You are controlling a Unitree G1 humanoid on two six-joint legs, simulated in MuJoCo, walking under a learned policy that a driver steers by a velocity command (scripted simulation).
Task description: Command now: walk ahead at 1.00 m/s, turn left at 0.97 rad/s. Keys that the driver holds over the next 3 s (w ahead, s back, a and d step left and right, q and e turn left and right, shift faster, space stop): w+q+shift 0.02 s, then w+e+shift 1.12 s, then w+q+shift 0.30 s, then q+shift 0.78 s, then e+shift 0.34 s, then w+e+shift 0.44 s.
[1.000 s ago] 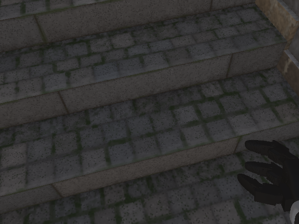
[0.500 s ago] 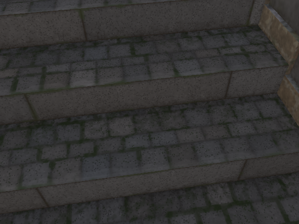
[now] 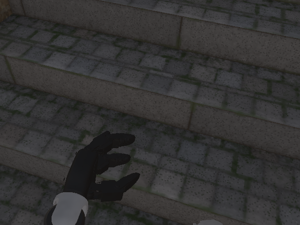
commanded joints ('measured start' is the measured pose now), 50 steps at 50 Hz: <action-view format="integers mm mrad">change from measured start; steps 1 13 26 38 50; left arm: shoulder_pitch -71 552 783 204 495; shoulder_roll -107 -13 215 -70 372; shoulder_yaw -72 51 90 15 169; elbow -114 373 565 43 154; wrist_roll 13 -38 -76 -116 -62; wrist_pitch -1 73 37 155 139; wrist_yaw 6 69 87 -1 33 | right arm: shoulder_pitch -133 -531 -782 -482 -456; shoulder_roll -63 54 19 31 -192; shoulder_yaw -1 38 94 -5 -60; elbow -28 -312 -621 57 -287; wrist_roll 17 -68 -15 -70 -46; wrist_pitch -16 -125 -160 -45 -141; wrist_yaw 3 112 -40 -22 -16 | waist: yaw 96 21 -85 178 120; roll -20 10 -202 82 -302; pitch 185 142 -274 210 -293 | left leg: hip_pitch -269 -785 187 -271 -554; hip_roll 121 67 156 460 118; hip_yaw -240 -31 366 384 -31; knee -350 1448 571 -423 1205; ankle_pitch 80 144 9 319 262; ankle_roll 59 16 -164 -134 -74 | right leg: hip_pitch -114 902 605 36 1238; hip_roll -13 -204 -72 -46 -118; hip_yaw -184 814 232 -68 949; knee -60 -1835 -1791 -26 -1888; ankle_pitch -88 -412 1515 85 -546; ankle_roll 29 -212 -135 -51 -220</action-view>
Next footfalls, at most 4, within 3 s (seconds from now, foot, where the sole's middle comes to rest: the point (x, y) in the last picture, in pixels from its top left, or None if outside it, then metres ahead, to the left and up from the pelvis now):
0.18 right None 0.35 -0.12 -0.60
0.56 left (122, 153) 0.69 0.10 -0.43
0.94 right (206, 80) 0.95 -0.24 -0.27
1.36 left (222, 3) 1.30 -0.35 -0.10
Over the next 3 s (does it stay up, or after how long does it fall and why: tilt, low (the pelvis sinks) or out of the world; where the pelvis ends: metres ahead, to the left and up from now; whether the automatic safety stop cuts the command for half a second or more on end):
stays up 1.76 -0.75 0.95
